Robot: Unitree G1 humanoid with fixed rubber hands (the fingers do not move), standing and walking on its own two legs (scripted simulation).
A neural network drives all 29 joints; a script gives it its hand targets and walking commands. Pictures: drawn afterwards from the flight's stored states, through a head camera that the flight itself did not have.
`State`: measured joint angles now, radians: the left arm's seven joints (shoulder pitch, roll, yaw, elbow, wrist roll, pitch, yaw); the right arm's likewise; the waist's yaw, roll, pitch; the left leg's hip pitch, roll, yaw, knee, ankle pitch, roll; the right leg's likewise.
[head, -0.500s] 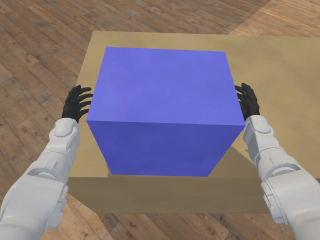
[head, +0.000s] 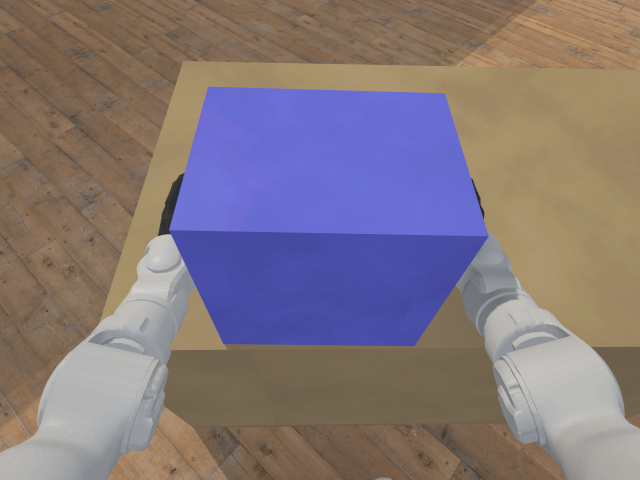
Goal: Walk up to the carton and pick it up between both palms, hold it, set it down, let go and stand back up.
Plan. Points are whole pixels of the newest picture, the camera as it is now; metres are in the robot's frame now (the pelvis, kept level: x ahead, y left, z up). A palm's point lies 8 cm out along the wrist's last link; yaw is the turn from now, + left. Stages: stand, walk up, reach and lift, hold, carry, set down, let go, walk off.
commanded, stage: reach and lift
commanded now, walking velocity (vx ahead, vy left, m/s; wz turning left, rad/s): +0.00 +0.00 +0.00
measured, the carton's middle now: (322, 231) +0.43 +0.00 +0.04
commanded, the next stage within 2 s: none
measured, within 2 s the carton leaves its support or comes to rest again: leaves its support in 1.64 s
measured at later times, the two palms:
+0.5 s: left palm (179, 232) +0.42 +0.19 +0.05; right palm (464, 228) +0.43 -0.19 +0.05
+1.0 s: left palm (179, 231) +0.42 +0.19 +0.05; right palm (464, 227) +0.43 -0.19 +0.05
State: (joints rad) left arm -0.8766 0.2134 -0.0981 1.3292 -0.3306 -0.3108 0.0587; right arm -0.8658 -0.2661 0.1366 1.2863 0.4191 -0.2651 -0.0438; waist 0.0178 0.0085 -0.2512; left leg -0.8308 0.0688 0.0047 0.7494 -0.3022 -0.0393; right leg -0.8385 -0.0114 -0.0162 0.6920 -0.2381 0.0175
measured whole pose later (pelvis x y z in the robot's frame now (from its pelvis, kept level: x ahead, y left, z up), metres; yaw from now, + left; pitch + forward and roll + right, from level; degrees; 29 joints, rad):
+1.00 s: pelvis +0.00 +0.00 +0.00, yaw +1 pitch +22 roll -1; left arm -0.89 0.19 -0.04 1.42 -0.27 -0.41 0.07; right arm -0.87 -0.23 0.01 1.28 0.25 -0.26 -0.08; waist 0.00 0.03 -0.24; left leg -0.81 0.05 -0.01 0.72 -0.29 -0.04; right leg -0.81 -0.02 -0.03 0.67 -0.23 0.02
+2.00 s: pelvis +0.01 +0.00 +0.03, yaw +2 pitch +21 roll -1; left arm -0.81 0.13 0.18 1.43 -0.06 -0.64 0.04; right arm -0.78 -0.19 -0.29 1.36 -0.18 -0.58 -0.10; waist 0.00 -0.01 -0.20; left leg -0.63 0.04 0.00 0.41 -0.14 -0.03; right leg -0.62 -0.03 -0.04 0.34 -0.08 0.02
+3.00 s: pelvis +0.01 +0.01 +0.05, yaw +4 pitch -2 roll -1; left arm -0.61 0.13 0.20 0.55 0.08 0.32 0.01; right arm -0.67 -0.19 -0.07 0.76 0.15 0.19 -0.11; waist -0.07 -0.04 -0.08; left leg -0.14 0.02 -0.03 0.32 -0.15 -0.02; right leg -0.11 -0.05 -0.07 0.25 -0.11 0.03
